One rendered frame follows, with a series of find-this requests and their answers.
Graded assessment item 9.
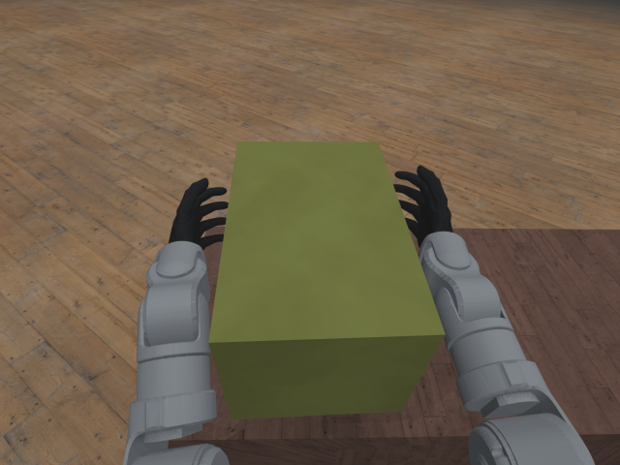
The robot left hand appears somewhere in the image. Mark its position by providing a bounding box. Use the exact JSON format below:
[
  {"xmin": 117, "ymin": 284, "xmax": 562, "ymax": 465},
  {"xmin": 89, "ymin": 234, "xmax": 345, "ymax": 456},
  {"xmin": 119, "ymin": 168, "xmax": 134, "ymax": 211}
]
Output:
[{"xmin": 169, "ymin": 178, "xmax": 229, "ymax": 250}]

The left robot upper arm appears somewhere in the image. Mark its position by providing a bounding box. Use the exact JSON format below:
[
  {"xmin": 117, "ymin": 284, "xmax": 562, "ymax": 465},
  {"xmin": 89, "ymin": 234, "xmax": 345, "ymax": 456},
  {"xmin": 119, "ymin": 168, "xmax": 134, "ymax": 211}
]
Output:
[{"xmin": 132, "ymin": 444, "xmax": 230, "ymax": 465}]

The pedestal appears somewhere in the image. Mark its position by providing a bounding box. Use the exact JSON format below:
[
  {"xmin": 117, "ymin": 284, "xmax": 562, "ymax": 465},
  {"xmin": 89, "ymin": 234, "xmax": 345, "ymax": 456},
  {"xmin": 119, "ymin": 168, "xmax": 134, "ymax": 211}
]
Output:
[{"xmin": 168, "ymin": 227, "xmax": 620, "ymax": 465}]

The robot right hand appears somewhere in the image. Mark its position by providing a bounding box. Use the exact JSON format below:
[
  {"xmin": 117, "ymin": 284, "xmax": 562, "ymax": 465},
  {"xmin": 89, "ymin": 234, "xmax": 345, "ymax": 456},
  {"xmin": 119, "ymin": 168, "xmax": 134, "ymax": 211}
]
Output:
[{"xmin": 393, "ymin": 166, "xmax": 453, "ymax": 248}]

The robot right forearm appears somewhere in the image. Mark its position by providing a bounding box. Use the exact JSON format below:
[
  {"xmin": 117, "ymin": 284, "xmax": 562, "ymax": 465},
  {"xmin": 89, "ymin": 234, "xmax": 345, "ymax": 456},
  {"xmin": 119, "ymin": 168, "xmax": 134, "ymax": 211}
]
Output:
[{"xmin": 418, "ymin": 232, "xmax": 595, "ymax": 465}]

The carton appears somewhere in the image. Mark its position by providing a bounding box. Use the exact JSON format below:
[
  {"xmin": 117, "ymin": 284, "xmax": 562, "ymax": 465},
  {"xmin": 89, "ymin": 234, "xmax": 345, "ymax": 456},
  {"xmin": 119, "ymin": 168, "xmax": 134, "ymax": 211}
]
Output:
[{"xmin": 208, "ymin": 141, "xmax": 446, "ymax": 419}]

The robot left forearm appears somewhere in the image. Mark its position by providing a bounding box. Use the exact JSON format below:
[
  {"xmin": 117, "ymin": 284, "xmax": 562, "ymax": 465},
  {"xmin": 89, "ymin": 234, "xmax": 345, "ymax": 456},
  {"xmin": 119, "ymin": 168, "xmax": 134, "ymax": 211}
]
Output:
[{"xmin": 123, "ymin": 241, "xmax": 217, "ymax": 465}]

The right robot upper arm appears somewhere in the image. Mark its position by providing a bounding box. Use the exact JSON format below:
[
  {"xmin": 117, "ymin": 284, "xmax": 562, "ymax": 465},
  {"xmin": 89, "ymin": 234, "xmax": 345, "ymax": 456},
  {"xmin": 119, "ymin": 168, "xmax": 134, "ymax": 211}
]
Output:
[{"xmin": 468, "ymin": 413, "xmax": 593, "ymax": 465}]

